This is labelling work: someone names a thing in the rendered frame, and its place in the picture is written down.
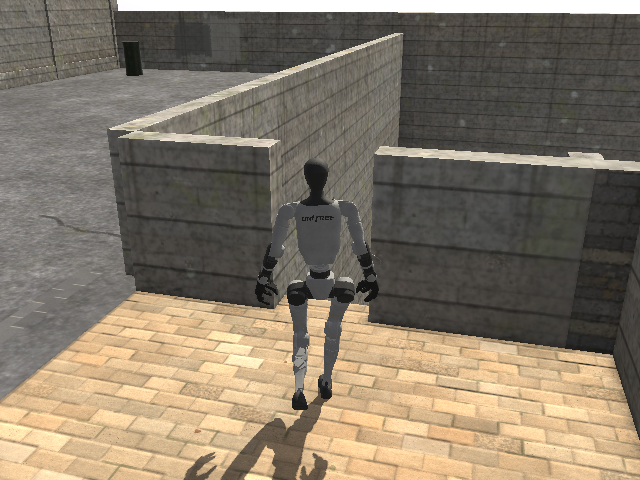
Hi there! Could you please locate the left robot upper arm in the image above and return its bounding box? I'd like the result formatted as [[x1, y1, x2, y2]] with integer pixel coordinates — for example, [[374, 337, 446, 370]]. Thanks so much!
[[268, 202, 297, 258]]

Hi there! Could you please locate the left robot hand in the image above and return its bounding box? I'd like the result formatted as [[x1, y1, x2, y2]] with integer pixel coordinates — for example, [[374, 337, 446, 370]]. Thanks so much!
[[255, 281, 278, 305]]

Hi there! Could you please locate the robot right thigh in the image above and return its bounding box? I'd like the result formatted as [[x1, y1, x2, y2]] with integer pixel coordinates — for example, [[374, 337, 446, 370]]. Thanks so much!
[[324, 277, 355, 339]]

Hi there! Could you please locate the robot right forearm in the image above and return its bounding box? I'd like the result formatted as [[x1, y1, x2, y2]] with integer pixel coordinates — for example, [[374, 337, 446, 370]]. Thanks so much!
[[357, 240, 377, 282]]

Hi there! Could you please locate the robot left forearm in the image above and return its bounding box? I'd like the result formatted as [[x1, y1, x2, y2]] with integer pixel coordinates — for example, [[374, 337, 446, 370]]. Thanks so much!
[[257, 242, 278, 285]]

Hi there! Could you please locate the right robot hand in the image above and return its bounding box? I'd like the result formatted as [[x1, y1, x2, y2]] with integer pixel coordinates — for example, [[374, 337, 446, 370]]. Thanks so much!
[[356, 279, 380, 302]]

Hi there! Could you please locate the right robot upper arm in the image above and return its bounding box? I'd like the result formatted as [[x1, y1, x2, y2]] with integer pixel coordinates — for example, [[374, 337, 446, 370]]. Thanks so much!
[[338, 200, 368, 256]]

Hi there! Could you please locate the robot head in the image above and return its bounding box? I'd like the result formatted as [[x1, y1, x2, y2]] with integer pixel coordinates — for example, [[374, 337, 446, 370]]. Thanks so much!
[[300, 158, 335, 206]]

